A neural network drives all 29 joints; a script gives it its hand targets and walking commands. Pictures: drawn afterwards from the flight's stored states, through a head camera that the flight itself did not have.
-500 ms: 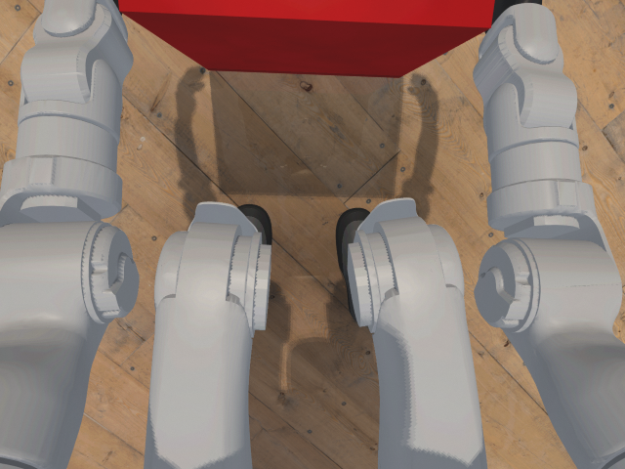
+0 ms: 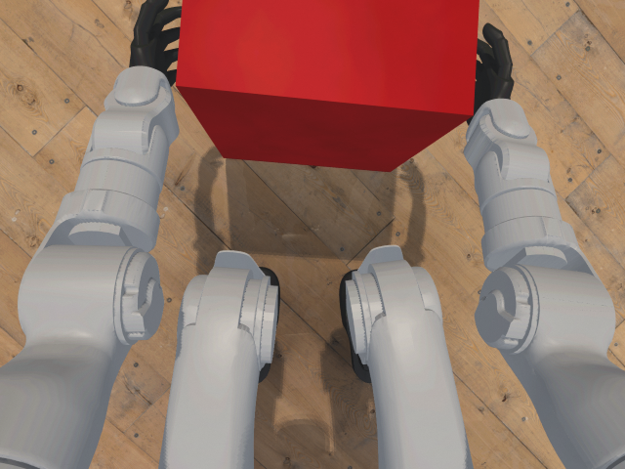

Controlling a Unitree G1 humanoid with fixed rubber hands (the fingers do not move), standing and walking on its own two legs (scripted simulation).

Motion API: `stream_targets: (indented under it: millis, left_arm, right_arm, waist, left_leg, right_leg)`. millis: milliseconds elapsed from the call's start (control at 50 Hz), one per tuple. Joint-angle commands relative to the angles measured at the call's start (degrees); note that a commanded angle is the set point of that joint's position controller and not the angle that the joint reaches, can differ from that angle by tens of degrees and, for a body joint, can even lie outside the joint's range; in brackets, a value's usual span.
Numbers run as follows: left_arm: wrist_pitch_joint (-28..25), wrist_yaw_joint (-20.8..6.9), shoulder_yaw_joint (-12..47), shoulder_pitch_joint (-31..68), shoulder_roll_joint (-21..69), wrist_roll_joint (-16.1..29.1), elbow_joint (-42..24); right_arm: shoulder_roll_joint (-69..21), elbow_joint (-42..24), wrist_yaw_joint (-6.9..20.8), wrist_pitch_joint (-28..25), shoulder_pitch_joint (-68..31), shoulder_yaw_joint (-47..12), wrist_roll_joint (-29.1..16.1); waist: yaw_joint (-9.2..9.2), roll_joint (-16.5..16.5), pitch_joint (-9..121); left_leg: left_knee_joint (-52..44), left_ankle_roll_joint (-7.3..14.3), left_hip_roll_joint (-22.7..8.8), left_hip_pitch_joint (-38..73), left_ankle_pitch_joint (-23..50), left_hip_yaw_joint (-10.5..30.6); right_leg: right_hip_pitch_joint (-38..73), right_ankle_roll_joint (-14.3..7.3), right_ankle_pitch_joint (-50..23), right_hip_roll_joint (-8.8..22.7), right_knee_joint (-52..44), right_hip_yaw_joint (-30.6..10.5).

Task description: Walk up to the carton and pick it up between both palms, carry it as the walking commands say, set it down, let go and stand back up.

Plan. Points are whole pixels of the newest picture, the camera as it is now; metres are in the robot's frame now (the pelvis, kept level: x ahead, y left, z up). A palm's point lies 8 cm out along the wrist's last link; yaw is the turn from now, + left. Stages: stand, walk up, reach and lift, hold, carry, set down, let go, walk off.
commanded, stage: set down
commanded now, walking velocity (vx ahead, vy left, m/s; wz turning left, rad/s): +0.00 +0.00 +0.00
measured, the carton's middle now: (319, 84) +0.53 -0.01 -0.23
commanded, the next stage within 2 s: none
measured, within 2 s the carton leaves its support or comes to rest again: rests again in 1.00 s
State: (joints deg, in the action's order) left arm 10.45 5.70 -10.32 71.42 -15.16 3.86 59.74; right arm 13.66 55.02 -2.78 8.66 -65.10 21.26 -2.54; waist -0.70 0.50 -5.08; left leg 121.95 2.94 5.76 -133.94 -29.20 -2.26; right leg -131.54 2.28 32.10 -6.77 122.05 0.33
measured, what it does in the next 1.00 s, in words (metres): stands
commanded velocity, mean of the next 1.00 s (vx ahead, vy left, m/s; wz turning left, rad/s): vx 0.00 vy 0.00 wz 0.00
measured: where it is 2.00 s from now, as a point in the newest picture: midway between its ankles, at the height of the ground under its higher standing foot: (310, 344)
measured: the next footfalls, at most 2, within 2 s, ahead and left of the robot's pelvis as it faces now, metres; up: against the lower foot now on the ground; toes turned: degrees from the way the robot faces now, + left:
none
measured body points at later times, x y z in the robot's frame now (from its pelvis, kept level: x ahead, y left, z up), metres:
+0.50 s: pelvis -0.01 -0.02 +0.00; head +0.33 -0.02 +0.30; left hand +0.53 +0.18 -0.15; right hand +0.52 -0.20 -0.15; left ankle +0.12 +0.09 -0.34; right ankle +0.11 -0.11 -0.34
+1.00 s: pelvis +0.00 -0.01 +0.00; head +0.34 +0.00 +0.28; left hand +0.50 +0.18 -0.19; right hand +0.50 -0.20 -0.18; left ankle +0.12 +0.09 -0.34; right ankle +0.11 -0.11 -0.34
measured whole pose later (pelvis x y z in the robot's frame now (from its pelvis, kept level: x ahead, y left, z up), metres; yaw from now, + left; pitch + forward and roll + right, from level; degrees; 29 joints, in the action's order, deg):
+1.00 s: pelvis +0.00 -0.01 +0.00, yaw +1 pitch +39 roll -1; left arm 2.4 4.4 -6.4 72.3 -19.0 9.2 66.8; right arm 16.5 65.2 -3.3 1.5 -70.3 11.4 -7.9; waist -1.8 0.4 -12.5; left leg 121.8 1.4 5.4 -131.3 -29.5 -1.9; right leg -129.7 1.0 32.0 -6.1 122.5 1.0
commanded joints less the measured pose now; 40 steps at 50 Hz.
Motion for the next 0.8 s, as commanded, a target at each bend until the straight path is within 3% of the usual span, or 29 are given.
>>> stream_targets:
  millis: [0, 20, 60, 80, 100, 120, 180, 200, 220, 260, 300, 320, 400, 440, 460, 480, 500, 520, 540, 560, 580, 620, 640, 660, 680, 700, 740, 760, 780]
  left_arm:
    - [-2.66, -11.97, 13.35, 26.25, 47.92, 2.69, -8.01]
    - [-2.45, -12.30, 11.70, 22.37, 45.94, 1.61, -5.32]
    - [-3.19, -12.21, 12.89, 30.84, 40.94, 2.78, -9.58]
    - [-2.59, -12.48, 11.62, 29.48, 41.85, 2.02, -5.59]
    - [-1.72, -13.10, 10.58, 29.25, 42.32, 1.89, -1.94]
    - [-2.91, -13.24, 11.59, 34.19, 39.86, 3.35, -9.60]
    - [-3.48, -12.64, 11.83, 36.31, 37.11, 2.72, -9.00]
    - [-3.22, -12.92, 11.99, 36.50, 36.55, 2.51, -6.40]
    - [-3.10, -13.34, 9.95, 30.07, 36.68, 2.12, -3.23]
    - [-3.27, -13.67, 10.77, 31.12, 36.98, 3.17, -0.64]
    - [-4.19, -14.30, 8.15, 31.14, 35.18, 2.34, -0.48]
    - [-3.72, -14.92, 7.47, 29.65, 37.99, 2.47, 0.75]
    - [-5.06, -14.85, 11.08, 28.68, 35.80, 3.37, -1.21]
    - [-5.18, -15.41, 7.64, 26.01, 38.06, 1.54, 0.37]
    - [-4.77, -14.57, 8.33, 29.01, 34.03, 1.02, 0.35]
    - [-4.58, -14.60, 7.54, 23.47, 35.98, 0.82, 3.82]
    - [-4.51, -14.44, 7.69, 23.79, 35.62, 1.17, 2.69]
    - [-5.39, -13.70, 8.89, 24.78, 33.38, 0.29, -2.00]
    - [-4.92, -13.52, 7.58, 22.95, 35.01, 0.09, 1.94]
    - [-5.93, -12.44, 8.84, 26.15, 30.89, 0.09, -2.59]
    - [-5.18, -12.56, 8.86, 22.00, 32.59, 1.55, 2.27]
    - [-5.86, -12.08, 7.31, 22.17, 30.31, 0.25, 2.63]
    - [-5.65, -11.86, 6.45, 23.27, 25.44, 0.26, 1.27]
    - [-5.28, -11.49, 5.39, 19.54, 24.19, -0.18, 4.01]
    - [-5.38, -10.96, 8.08, 22.80, 26.96, 1.53, 2.07]
    - [-6.79, -9.25, 7.34, 24.04, 19.90, 1.49, -0.39]
    - [-7.04, -8.58, 8.69, 22.47, 18.15, 3.24, 1.69]
    - [-7.25, -6.86, 6.29, 19.23, 11.37, 3.50, 0.08]
    - [-7.23, -5.88, 6.91, 14.41, 6.33, 3.79, 3.19]
  right_arm:
    - [-41.45, -10.00, 14.58, -0.91, -32.81, -20.20, -0.90]
    - [-42.11, -9.94, 14.03, -0.86, -33.98, -20.24, -1.26]
    - [-40.78, -0.64, 12.79, 0.91, -28.29, -18.77, 0.33]
    - [-38.87, -3.84, 12.39, 0.41, -33.19, -19.53, 0.26]
    - [-35.72, -2.72, 12.12, 0.71, -32.91, -18.92, 2.38]
    - [-37.87, -7.88, 11.95, 0.51, -36.87, -21.85, 0.12]
    - [-41.13, -3.25, 11.42, 1.12, -35.65, -20.06, -0.79]
    - [-37.03, -3.02, 10.95, 0.10, -38.66, -19.61, -0.38]
    - [-39.93, 0.40, 11.01, 1.04, -34.71, -19.84, -0.08]
    - [-36.88, -2.08, 9.80, -0.27, -37.30, -21.11, -1.89]
    - [-39.87, 3.63, 9.68, 0.39, -32.78, -18.72, 0.05]
    - [-41.00, -0.81, 9.58, -0.32, -33.45, -19.79, 0.22]
    - [-42.75, 1.40, 9.64, -0.92, -29.56, -19.14, -0.87]
    - [-42.02, 1.69, 9.46, -0.89, -28.37, -20.26, 1.16]
    - [-41.40, 5.16, 9.37, -0.71, -27.60, -18.69, 1.18]
    - [-39.24, 0.72, 9.67, -1.38, -31.74, -18.73, 0.70]
    - [-39.03, -2.05, 9.53, -1.68, -33.06, -20.23, 0.27]
    - [-40.38, 4.24, 9.76, -1.09, -24.30, -19.08, 0.51]
    - [-39.27, -1.86, 9.91, -1.93, -31.36, -21.37, -1.19]
    - [-37.39, 6.03, 9.65, -1.57, -24.95, -18.52, -0.37]
    - [-34.67, 1.81, 9.40, -2.14, -27.71, -18.53, -0.54]
    - [-34.18, 7.30, 8.69, -2.17, -25.89, -17.15, 0.71]
    - [-28.90, 5.13, 8.61, -2.17, -24.46, -15.53, 0.79]
    - [-27.71, 5.33, 8.18, -2.60, -25.39, -15.99, 0.56]
    - [-26.23, 3.11, 8.07, -3.34, -26.71, -15.78, -0.59]
    - [-23.82, 4.52, 7.42, -3.90, -25.63, -14.74, -1.27]
    - [-20.96, 5.29, 6.57, -4.40, -23.70, -14.04, -1.20]
    - [-12.43, 5.64, 4.86, -5.35, -19.90, -12.76, 0.09]
    - [-9.13, 6.15, 3.66, -5.78, -17.57, -12.52, -2.97]
  waist:
    - [-3.22, 2.06, 50.36]
    - [-0.24, 3.14, 49.23]
    - [-4.08, -1.33, 46.13]
    - [-2.57, 0.53, 44.38]
    - [-5.52, -0.48, 43.07]
    - [-3.09, -3.28, 44.30]
    - [-0.26, -2.25, 42.86]
    - [-2.07, -0.60, 41.76]
    - [-0.90, -2.45, 41.49]
    - [0.07, 1.93, 44.38]
    - [-0.52, -0.85, 39.88]
    - [-0.71, -3.37, 41.91]
    - [-1.84, -2.17, 45.21]
    - [0.94, -2.58, 42.31]
    - [-0.25, -2.89, 41.12]
    - [1.17, 0.65, 41.07]
    - [2.49, -2.07, 43.53]
    - [1.42, -1.17, 43.30]
    - [4.05, 1.04, 45.12]
    - [1.75, 0.39, 44.61]
    - [-0.40, 1.34, 42.72]
    - [-0.02, -1.45, 38.95]
    - [-1.06, 0.87, 38.12]
    - [0.30, -3.08, 39.84]
    - [-1.08, 2.30, 40.46]
    - [-0.01, 1.05, 42.33]
    - [-3.43, 0.93, 43.21]
    - [-3.20, -2.40, 43.18]
    - [-2.68, -0.68, 40.99]
  left_leg:
    - [-9.40, -0.73, 1.03, 34.02, 16.15, 6.92]
    - [-10.01, 0.14, 1.14, 33.54, 15.00, 5.58]
    - [-9.90, -0.86, -0.10, 27.03, 7.06, 6.12]
    - [-10.24, -0.38, -0.28, 26.79, 3.36, 4.62]
    - [-9.80, -0.16, -0.16, 28.39, 0.06, 5.34]
    - [-8.88, 1.29, 0.01, 25.40, 1.60, 6.24]
    - [-8.99, 0.19, -0.48, 23.92, -1.59, 3.88]
    - [-9.36, 1.03, -1.28, 22.92, -2.61, 5.05]
    - [-9.67, 0.94, 0.15, 22.07, -1.73, 3.21]
    - [-7.32, -0.31, -1.27, 24.73, 1.00, 2.29]
    - [-8.18, 0.24, -0.72, 20.93, -2.27, 3.03]
    - [-5.95, 0.12, -0.57, 22.55, 3.06, 3.00]
    - [-6.64, 0.20, -0.81, 20.77, 7.60, 3.19]
    - [-5.86, -0.78, -0.40, 16.99, 5.23, 0.76]
    - [-7.04, -0.15, -1.34, 19.64, 3.39, 3.75]
    - [-7.40, -0.23, -0.93, 18.62, 7.28, 2.93]
    - [-6.88, 0.04, -0.44, 23.34, 8.86, 3.39]
    - [-6.59, -0.71, -1.28, 23.32, 10.51, 4.06]
    - [-5.86, -0.49, -0.62, 25.35, 9.82, 2.88]
    - [-7.40, -1.72, -1.17, 25.77, 7.19, 2.91]
    - [-7.45, -0.71, -1.38, 25.59, 5.47, 3.17]
    - [-7.83, -0.98, -1.51, 22.92, 5.12, 3.58]
    - [-7.74, -1.44, -2.17, 24.43, 3.37, 4.37]
    - [-7.44, -0.82, -2.32, 23.89, 4.49, 5.30]
    - [-8.63, -1.10, -2.19, 26.06, 1.88, 3.72]
    - [-9.11, -1.79, -1.86, 26.93, 3.61, 4.40]
    - [-8.68, -1.63, -2.31, 27.90, 5.30, 4.97]
    - [-8.96, -1.13, -2.58, 30.14, 3.59, 7.16]
    - [-9.18, -2.43, -3.23, 31.38, 4.14, 6.18]
  right_leg:
    - [12.68, -3.47, -12.89, 1.82, -7.70, 0.86]
    - [13.84, -3.28, -12.06, 1.60, -7.48, 0.44]
    - [17.65, -3.46, -9.31, 2.55, -8.20, -0.04]
    - [16.73, -3.01, -5.10, 3.48, -9.41, -0.41]
    - [14.87, -3.00, -2.47, 3.30, -8.85, 0.95]
    - [16.84, -2.72, -2.93, 3.13, -8.45, 1.15]
    - [19.93, -3.32, -1.44, 2.51, -10.27, -1.75]
    - [17.49, -3.30, -1.43, 2.80, -9.02, -0.99]
    - [22.38, -2.91, -2.59, 2.56, -9.04, -0.97]
    - [23.39, -2.89, -3.46, 3.53, -9.35, -2.33]
    - [22.93, -3.05, -1.70, 3.50, -10.19, -2.17]
    - [23.75, -3.01, -4.80, 2.47, -11.27, -3.25]
    - [26.36, -2.62, -14.07, 1.94, -8.14, -1.84]
    - [26.00, -3.48, -10.17, 1.53, -10.95, -3.96]
    - [22.66, -3.30, -9.17, 2.27, -7.97, -2.47]
    - [24.37, -3.17, -12.01, 2.42, -9.05, -3.71]
    - [23.04, -2.13, -11.39, 2.20, -9.01, -2.47]
    - [20.07, -2.88, -13.69, 1.80, -7.48, -2.35]
    - [20.22, -2.40, -11.26, 1.57, -8.88, -3.02]
    - [19.69, -2.56, -9.91, 1.82, -8.59, -1.40]
    - [20.77, -2.81, -7.79, 1.94, -8.98, -1.87]
    - [22.34, -2.90, -7.77, 2.59, -9.91, -2.40]
    - [16.51, -3.05, -5.85, 3.05, -8.50, -2.22]
    - [19.12, -2.72, -6.22, 4.10, -8.16, -1.76]
    - [18.81, -3.00, -3.99, 3.23, -9.20, -1.88]
    - [17.26, -2.68, -5.52, 3.12, -8.28, -1.15]
    - [19.93, -2.42, -8.25, 3.53, -7.29, -0.46]
    - [17.18, -1.68, -5.03, 4.27, -6.68, 0.73]
    - [18.31, -1.57, -4.72, 4.46, -8.16, 0.38]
